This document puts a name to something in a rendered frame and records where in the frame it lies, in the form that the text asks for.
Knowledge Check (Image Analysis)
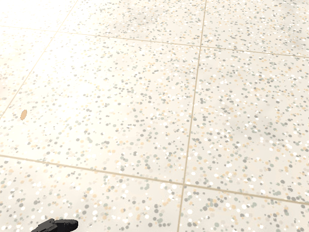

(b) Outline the robot left hand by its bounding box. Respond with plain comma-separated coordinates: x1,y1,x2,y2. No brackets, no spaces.
31,218,78,232

